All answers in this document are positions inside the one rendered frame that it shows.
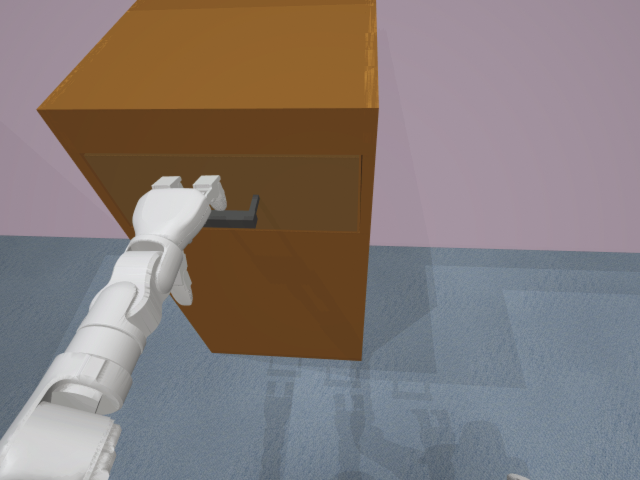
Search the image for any cabinet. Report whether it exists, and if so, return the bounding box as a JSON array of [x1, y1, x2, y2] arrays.
[[36, 0, 379, 361]]

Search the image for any handle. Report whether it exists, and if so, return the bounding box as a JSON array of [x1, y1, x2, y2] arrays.
[[203, 195, 260, 228]]

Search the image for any drawer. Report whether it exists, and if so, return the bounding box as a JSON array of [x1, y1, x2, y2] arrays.
[[84, 153, 359, 231]]

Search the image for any left robot upper arm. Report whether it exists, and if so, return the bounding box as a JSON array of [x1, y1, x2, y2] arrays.
[[0, 401, 122, 480]]

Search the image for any left robot hand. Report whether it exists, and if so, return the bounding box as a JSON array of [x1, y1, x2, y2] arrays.
[[132, 175, 227, 306]]

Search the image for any robot left forearm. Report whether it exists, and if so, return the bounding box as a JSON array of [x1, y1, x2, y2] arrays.
[[0, 234, 183, 466]]

